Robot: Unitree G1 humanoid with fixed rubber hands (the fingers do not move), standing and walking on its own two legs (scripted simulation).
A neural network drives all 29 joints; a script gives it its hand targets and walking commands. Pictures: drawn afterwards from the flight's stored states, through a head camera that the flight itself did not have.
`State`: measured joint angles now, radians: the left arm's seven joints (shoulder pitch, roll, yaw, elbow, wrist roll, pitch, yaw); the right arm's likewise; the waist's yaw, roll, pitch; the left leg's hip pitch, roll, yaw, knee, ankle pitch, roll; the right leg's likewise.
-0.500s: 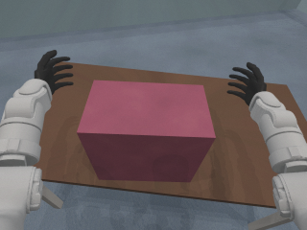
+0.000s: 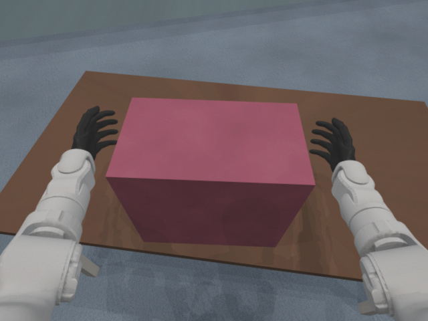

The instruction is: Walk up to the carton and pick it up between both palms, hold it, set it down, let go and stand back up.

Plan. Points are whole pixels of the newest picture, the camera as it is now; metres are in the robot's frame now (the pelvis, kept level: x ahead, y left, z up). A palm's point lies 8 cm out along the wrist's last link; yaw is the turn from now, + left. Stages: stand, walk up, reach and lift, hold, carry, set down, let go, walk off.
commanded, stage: reach and lift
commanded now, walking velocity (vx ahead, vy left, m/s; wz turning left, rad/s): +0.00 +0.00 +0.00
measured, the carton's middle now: (211, 180) +0.41 +0.01 -0.01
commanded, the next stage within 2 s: none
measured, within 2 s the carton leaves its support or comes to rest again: neither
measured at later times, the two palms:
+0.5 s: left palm (106, 167) +0.42 +0.22 +0.03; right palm (336, 171) +0.40 -0.25 +0.03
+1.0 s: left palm (115, 167) +0.42 +0.20 +0.03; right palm (314, 170) +0.41 -0.20 +0.03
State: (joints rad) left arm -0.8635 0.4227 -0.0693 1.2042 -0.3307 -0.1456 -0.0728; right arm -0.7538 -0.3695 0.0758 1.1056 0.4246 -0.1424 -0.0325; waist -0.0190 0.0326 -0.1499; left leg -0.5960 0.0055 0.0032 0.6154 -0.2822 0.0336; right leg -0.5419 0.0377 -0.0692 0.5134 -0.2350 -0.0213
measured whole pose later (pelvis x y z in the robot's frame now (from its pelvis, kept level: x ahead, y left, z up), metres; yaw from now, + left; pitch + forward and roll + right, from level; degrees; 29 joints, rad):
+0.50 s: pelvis -0.03 -0.01 -0.03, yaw -1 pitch +24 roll -1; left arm -0.93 0.41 -0.14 1.32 -0.40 -0.28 -0.05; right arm -0.85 -0.37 0.18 1.19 0.53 -0.24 -0.01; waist -0.02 0.00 -0.25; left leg -0.92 0.01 0.02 0.82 -0.32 0.02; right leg -0.90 0.04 -0.06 0.77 -0.29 -0.04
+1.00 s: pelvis -0.03 -0.01 -0.03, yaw +0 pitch +24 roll -2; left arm -0.95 0.33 -0.05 1.38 -0.29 -0.34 -0.03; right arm -0.88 -0.22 0.03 1.24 0.33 -0.28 -0.10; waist -0.02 0.00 -0.24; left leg -0.89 0.00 0.00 0.76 -0.29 0.02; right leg -0.86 0.03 -0.07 0.71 -0.27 -0.04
